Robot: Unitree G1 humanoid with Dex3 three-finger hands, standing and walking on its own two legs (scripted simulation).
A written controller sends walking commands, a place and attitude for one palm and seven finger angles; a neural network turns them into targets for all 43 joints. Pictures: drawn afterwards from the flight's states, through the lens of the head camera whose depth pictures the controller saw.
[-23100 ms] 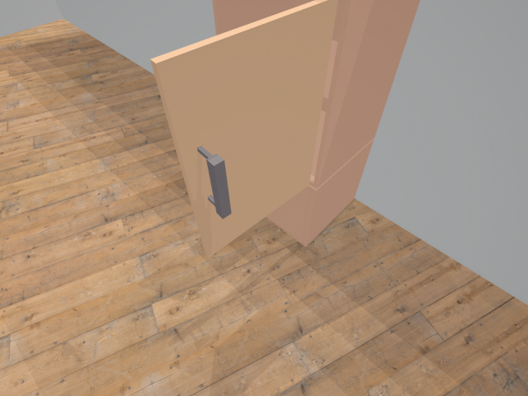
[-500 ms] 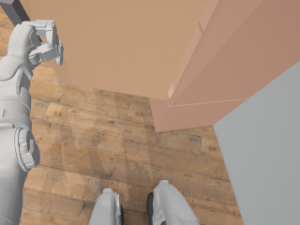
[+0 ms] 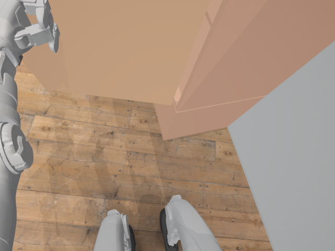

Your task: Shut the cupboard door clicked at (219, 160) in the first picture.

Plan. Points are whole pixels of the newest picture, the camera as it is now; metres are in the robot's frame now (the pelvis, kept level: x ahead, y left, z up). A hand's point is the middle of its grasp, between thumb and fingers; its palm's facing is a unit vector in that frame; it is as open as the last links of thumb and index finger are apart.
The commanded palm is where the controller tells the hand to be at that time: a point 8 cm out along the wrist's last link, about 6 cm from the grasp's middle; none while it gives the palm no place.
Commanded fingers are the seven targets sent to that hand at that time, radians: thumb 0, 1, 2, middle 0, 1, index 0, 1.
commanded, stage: push the door shut along its arc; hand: left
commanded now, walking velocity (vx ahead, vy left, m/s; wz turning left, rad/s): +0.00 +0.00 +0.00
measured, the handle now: out of the picture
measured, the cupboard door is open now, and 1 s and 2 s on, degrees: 71 61 61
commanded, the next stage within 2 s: pull the fist back off the door in 0.44 s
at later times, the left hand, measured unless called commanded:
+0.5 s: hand (55, 24) +0.58 +0.15 +0.09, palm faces -0.36 -0.93 -0.01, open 3.4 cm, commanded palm +0.62 +0.14 +0.08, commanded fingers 0.00 0.90 0.90 -1.30 -1.50 -1.30 -1.50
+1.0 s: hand (73, 19) +0.60 +0.12 +0.09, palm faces +0.04 -1.00 -0.01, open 3.1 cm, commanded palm +0.55 +0.15 +0.08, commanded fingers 0.00 0.90 0.90 -1.30 -1.50 -1.30 -1.50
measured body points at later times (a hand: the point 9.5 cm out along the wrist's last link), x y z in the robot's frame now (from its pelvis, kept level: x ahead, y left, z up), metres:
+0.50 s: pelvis -0.01 -0.01 -0.02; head +0.19 +0.04 +0.38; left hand +0.59 +0.20 +0.10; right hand -0.02 -0.28 -0.10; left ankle +0.00 +0.09 -0.63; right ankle +0.04 -0.11 -0.63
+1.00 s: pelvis +0.00 -0.01 +0.01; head +0.19 +0.00 +0.42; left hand +0.59 +0.17 +0.09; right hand -0.09 -0.23 -0.08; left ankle +0.00 +0.09 -0.63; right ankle +0.04 -0.11 -0.63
